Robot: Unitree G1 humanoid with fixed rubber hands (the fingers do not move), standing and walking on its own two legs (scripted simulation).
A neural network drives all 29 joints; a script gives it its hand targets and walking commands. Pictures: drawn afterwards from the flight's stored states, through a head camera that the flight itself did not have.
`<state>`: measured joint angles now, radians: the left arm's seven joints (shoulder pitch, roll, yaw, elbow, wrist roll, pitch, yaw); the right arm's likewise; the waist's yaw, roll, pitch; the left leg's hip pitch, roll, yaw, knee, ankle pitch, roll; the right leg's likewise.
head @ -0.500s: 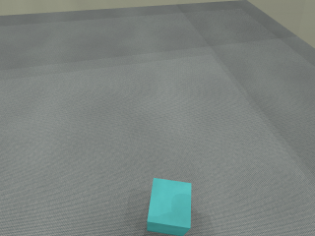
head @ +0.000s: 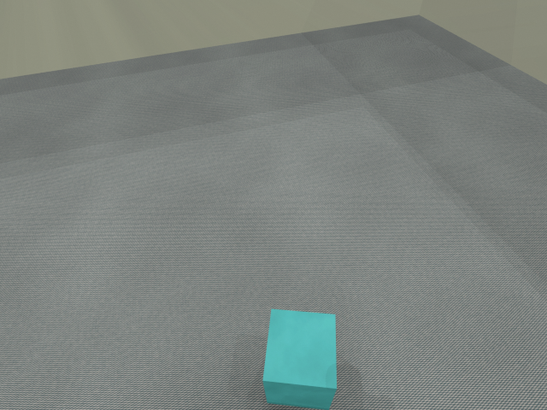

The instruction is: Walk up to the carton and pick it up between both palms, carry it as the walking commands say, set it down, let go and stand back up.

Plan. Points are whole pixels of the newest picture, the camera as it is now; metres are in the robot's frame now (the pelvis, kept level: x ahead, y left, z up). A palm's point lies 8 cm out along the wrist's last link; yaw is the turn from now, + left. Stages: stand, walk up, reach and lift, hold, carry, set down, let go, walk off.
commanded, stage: walk up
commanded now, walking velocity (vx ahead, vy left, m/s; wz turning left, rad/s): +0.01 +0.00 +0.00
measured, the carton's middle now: (300, 360) +0.43 -0.01 -0.64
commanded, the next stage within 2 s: stand in 0.06 s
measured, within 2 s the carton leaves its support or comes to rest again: neither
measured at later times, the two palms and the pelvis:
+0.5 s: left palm out of the picture +0.02 +0.23 -0.14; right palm out of the picture +0.06 -0.21 -0.14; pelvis +0.00 +0.00 +0.00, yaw +0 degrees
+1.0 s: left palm out of the picture +0.17 +0.23 -0.16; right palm out of the picture +0.19 -0.19 -0.14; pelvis +0.02 +0.02 -0.03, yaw -1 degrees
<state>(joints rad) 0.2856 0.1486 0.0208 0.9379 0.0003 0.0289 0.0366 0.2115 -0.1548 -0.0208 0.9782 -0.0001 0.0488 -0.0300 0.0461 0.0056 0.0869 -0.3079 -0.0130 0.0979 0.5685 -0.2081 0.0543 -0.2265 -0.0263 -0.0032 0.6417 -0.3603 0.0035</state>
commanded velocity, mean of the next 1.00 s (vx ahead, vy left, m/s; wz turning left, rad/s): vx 0.00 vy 0.00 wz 0.00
